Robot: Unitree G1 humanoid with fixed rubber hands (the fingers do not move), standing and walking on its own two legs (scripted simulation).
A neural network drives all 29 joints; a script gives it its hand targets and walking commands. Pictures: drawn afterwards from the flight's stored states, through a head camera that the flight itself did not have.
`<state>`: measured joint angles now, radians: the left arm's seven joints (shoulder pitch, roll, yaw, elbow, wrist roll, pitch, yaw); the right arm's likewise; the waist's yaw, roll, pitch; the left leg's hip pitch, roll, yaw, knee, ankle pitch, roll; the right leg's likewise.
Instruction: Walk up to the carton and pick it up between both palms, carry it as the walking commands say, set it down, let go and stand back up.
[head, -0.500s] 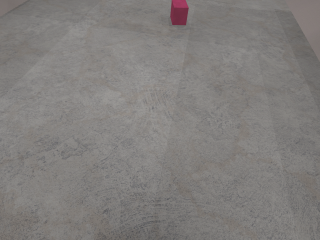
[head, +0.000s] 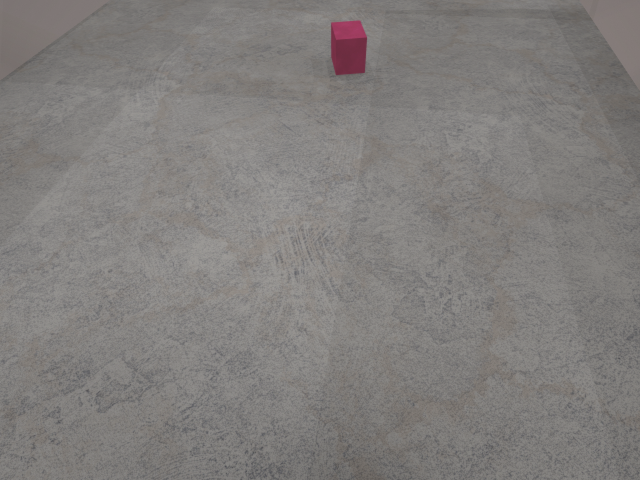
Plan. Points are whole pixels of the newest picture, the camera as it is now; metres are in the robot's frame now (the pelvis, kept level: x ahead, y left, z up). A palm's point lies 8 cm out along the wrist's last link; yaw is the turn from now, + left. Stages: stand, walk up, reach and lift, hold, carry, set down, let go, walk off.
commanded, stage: walk up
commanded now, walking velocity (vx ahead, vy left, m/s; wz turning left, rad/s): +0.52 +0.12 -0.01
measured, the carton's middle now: (347, 47) +2.63 -0.20 -0.66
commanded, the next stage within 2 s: none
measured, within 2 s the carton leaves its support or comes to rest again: neither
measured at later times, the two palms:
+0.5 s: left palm (103, 433) +0.23 +0.33 -0.15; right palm (435, 357) +0.33 -0.18 -0.12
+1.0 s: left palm (201, 248) +0.56 +0.23 -0.12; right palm (458, 289) +0.47 -0.26 -0.15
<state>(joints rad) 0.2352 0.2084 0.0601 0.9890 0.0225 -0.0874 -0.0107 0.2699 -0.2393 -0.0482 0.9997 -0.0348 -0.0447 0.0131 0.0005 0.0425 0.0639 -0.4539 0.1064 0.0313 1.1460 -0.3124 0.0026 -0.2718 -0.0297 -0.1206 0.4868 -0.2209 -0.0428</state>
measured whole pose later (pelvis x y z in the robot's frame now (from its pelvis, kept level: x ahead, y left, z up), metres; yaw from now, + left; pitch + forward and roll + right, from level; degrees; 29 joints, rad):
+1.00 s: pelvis +0.48 -0.01 +0.00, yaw +0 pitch +1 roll +1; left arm 0.19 0.19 0.05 0.98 0.03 -0.09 -0.02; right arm 0.33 -0.23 -0.05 1.03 -0.03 -0.05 0.01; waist -0.02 0.04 0.05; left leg -0.41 0.12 0.03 1.14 -0.33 0.00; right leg -0.30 -0.06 -0.15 0.50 -0.21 -0.02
